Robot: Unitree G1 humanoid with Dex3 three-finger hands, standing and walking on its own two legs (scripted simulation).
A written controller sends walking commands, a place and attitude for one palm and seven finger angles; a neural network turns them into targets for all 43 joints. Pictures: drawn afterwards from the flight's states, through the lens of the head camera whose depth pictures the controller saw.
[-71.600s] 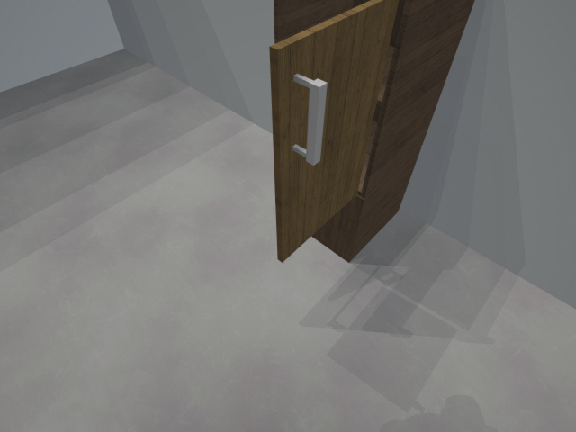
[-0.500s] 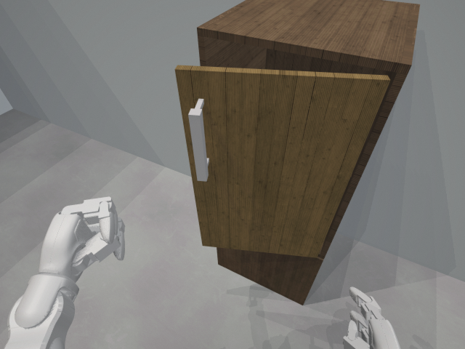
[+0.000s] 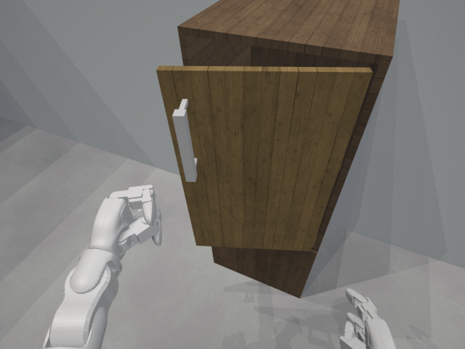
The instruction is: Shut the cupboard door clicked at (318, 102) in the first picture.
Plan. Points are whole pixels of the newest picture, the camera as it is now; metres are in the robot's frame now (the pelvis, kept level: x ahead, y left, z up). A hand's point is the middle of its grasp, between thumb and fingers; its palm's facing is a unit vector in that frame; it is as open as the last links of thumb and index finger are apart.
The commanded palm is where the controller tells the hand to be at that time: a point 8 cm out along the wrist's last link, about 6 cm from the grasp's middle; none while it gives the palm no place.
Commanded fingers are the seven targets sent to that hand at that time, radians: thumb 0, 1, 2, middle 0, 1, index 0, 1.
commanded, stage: bring the fist close to the handle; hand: left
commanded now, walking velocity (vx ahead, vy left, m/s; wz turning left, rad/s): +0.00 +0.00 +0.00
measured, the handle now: (188, 142) +0.47 +0.12 +0.12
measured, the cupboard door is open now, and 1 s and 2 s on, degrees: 20 20 8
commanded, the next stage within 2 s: push the door shut along its arc in 0.96 s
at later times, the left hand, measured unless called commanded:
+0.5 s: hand (194, 184) +0.34 +0.09 +0.13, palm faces -0.03 -1.00 -0.03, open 3.1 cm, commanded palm +0.33 +0.13 +0.12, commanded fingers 0.00 0.90 0.90 -1.30 -1.50 -1.30 -1.50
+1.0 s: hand (194, 186) +0.35 +0.09 +0.12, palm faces +0.00 -1.00 -0.02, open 3.1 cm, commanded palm +0.33 +0.14 +0.12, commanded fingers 0.00 0.90 0.90 -1.30 -1.50 -1.30 -1.50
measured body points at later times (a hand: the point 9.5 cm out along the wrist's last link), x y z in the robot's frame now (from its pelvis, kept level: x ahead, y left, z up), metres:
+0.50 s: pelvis +0.00 +0.00 +0.00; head +0.00 -0.02 +0.45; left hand +0.34 +0.14 +0.14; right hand +0.16 -0.23 -0.09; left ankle -0.01 +0.11 -0.73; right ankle +0.01 -0.11 -0.73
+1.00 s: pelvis +0.00 -0.01 +0.00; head +0.00 -0.03 +0.45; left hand +0.35 +0.15 +0.12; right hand +0.15 -0.26 -0.10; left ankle -0.01 +0.11 -0.73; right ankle +0.01 -0.11 -0.73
